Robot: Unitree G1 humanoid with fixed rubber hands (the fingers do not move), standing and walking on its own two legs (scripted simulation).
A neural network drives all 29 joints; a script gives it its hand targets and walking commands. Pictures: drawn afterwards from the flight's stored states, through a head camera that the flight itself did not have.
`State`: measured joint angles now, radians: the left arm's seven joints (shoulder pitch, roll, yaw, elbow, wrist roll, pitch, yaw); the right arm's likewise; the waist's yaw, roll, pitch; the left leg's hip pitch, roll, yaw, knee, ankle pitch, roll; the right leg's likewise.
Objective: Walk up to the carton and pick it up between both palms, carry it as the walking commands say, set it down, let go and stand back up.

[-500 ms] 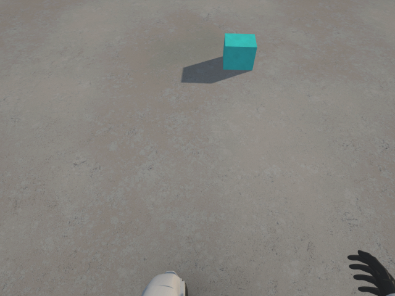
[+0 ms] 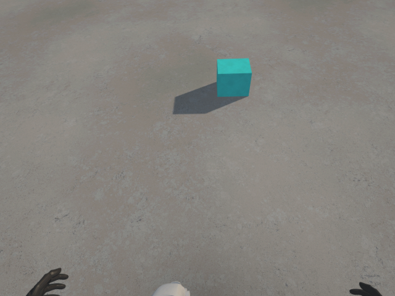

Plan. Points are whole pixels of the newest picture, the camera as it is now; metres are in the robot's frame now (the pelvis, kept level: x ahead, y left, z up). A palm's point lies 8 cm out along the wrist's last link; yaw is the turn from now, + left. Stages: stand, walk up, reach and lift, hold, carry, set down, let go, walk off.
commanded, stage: walk up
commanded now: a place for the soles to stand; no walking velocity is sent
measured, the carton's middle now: (232, 77) +1.73 -0.13 -0.65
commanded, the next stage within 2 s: none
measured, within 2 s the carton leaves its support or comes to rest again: neither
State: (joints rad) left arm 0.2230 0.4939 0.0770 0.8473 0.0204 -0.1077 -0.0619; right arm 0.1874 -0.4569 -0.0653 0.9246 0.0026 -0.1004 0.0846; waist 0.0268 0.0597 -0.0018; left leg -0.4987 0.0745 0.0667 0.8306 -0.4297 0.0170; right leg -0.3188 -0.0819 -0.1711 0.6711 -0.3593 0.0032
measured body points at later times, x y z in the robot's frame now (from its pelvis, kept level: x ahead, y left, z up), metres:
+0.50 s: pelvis +0.26 -0.01 +0.00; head +0.29 -0.02 +0.45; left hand +0.42 +0.31 -0.09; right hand +0.32 -0.36 -0.11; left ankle +0.23 +0.11 -0.66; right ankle +0.29 -0.13 -0.72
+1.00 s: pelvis +0.49 -0.02 -0.01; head +0.51 -0.03 +0.44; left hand +0.64 +0.30 -0.09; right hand +0.53 -0.38 -0.11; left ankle +0.43 +0.10 -0.67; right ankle +0.54 -0.14 -0.72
